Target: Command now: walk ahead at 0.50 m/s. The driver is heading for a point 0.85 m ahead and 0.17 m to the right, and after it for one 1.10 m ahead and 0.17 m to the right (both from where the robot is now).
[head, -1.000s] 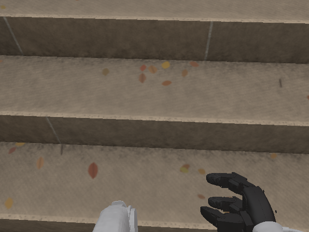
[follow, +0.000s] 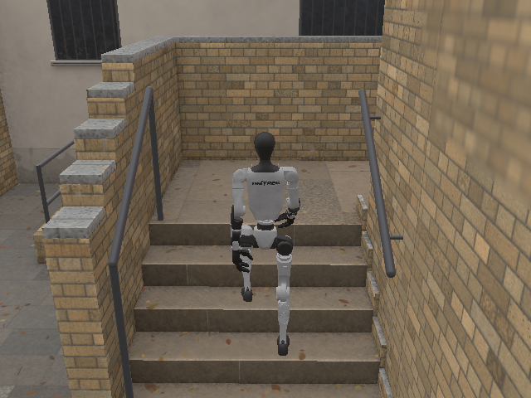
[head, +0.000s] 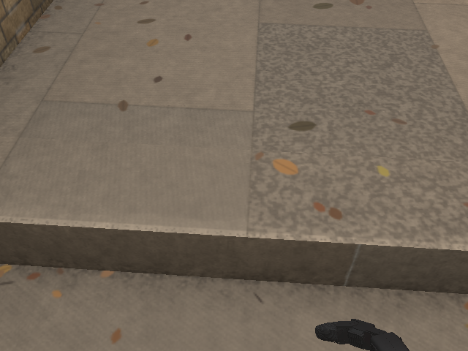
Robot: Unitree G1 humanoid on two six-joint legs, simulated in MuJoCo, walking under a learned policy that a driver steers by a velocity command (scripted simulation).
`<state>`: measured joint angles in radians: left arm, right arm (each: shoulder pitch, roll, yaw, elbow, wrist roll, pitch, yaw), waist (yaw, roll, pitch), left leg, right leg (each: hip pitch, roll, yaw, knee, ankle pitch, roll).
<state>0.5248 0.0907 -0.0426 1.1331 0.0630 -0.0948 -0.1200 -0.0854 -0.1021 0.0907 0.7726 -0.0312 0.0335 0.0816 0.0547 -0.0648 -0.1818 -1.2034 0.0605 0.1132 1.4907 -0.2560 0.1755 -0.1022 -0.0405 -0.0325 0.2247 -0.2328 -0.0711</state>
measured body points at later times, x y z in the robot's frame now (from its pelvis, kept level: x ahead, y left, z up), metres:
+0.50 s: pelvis +0.26 +0.01 +0.16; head +0.26 +0.01 +0.61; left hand +0.50 +0.16 +0.07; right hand +0.16 -0.14 +0.01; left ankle +0.14 +0.11 -0.58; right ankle +0.43 -0.11 -0.35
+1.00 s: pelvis +0.53 -0.02 +0.33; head +0.53 -0.02 +0.78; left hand +0.43 +0.14 +0.18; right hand +0.76 -0.17 +0.24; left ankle +0.71 +0.10 -0.18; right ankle +0.42 -0.11 -0.42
